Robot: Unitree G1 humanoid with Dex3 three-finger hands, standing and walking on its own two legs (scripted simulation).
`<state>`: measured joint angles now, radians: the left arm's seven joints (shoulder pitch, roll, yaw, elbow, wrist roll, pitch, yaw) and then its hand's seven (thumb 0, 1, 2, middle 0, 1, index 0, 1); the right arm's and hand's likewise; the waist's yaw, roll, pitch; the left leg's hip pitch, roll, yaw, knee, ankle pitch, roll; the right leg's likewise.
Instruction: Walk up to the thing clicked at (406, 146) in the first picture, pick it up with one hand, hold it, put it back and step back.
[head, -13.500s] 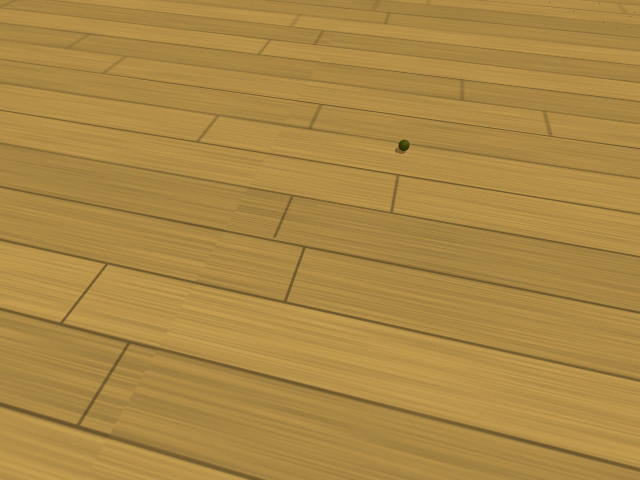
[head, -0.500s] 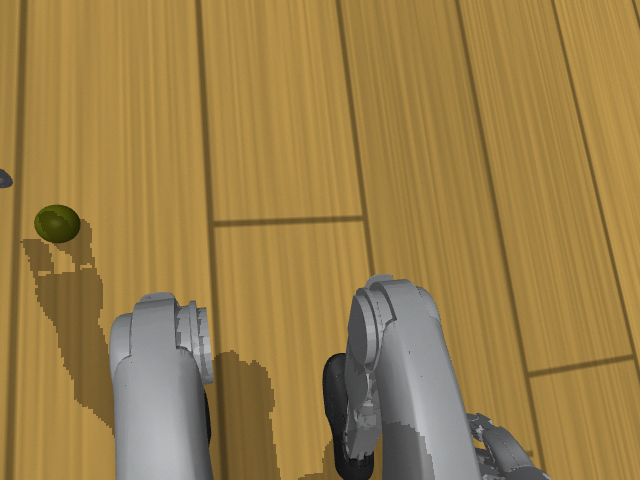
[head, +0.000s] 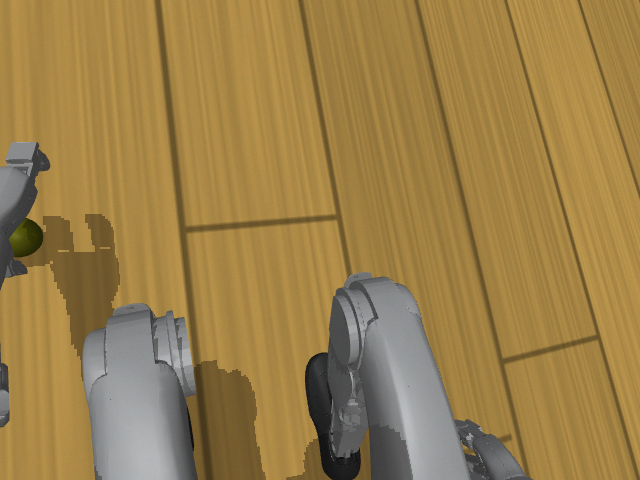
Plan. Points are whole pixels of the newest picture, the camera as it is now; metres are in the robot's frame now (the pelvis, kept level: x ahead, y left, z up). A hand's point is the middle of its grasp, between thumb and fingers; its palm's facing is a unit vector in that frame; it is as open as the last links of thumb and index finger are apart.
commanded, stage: approach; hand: left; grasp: from above
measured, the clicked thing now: (18, 236) +0.43 +0.34 -0.28
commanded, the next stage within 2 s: close in in 0.30 s
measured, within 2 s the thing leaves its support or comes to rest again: neither
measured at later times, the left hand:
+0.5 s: hand out of the picture +0.37 +0.36 -0.18, palm faces -0.56 -0.18 -0.81, open 13.9 cm
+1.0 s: hand (18, 226) +0.44 +0.32 -0.23, palm faces -0.41 -0.08 -0.91, open 14.0 cm
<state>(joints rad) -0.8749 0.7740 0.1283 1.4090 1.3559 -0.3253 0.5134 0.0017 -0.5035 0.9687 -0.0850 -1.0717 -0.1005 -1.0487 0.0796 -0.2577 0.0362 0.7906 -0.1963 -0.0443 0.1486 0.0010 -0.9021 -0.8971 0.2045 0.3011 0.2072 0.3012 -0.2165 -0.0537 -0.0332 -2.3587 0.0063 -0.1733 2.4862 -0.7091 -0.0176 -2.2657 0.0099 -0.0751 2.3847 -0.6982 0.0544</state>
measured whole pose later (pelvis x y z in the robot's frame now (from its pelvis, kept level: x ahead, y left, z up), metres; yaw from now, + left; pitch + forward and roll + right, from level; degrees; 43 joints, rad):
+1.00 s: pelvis +0.00 +0.01 -0.02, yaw -3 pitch +30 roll -12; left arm -1.00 0.90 0.18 1.72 1.39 -0.21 0.64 0.00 -0.48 0.95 -0.08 -1.03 -0.09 -1.01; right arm 0.04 -0.27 0.15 0.76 -0.25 -0.14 0.23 0.00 -0.89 -0.90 0.20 0.30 0.21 0.30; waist -0.32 -0.08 0.04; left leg -2.40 0.01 -0.20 2.57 -0.71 0.01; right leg -2.29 0.03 -0.09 2.43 -0.68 0.07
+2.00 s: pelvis +0.00 +0.01 -0.02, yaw -5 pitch +28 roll -14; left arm -0.96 1.02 0.20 1.74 1.29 -0.25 0.61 0.00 -0.49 0.94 -0.07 -1.04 -0.08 -1.02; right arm 0.04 -0.31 0.25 0.74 -0.29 -0.24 0.28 0.00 -0.90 -0.90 0.20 0.30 0.21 0.30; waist -0.33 -0.13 0.15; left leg -2.36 0.01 -0.26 2.60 -0.75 -0.02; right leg -2.24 0.04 -0.14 2.43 -0.70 0.08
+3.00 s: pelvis -0.01 +0.01 -0.02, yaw -6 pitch +25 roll -15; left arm -0.94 1.04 0.16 1.73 1.31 -0.33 0.65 0.00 -0.12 0.67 -0.32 -0.88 -0.36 -0.83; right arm 0.01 -0.34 0.29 0.71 -0.31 -0.24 0.27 0.00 -0.89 -0.90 0.20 0.30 0.21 0.30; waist -0.31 -0.15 0.18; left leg -2.33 0.01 -0.29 2.61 -0.74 -0.02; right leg -2.21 0.05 -0.16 2.41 -0.67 0.08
